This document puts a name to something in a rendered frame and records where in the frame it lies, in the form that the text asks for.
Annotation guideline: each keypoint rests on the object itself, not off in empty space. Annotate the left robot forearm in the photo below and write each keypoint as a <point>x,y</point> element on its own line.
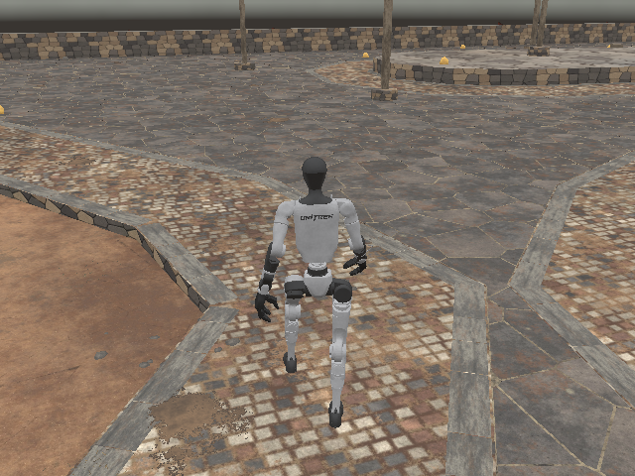
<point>269,272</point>

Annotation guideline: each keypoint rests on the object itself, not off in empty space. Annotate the robot left hand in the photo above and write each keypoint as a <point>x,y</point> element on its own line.
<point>259,305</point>

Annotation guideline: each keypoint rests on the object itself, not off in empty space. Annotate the left robot upper arm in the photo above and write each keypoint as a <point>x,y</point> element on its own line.
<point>284,211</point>

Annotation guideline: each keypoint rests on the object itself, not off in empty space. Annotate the right robot upper arm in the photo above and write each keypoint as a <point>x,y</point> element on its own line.
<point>347,209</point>

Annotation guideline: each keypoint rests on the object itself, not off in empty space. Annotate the right robot forearm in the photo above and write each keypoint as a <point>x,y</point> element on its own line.
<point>360,255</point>

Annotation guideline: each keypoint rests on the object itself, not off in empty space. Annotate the robot right hand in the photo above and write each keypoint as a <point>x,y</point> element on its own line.
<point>352,262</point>

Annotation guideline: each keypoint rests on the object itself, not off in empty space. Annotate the right robot shin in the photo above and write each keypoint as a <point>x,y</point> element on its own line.
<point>337,376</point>

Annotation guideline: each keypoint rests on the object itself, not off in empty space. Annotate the robot left thigh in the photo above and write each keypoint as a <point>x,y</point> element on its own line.
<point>294,288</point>

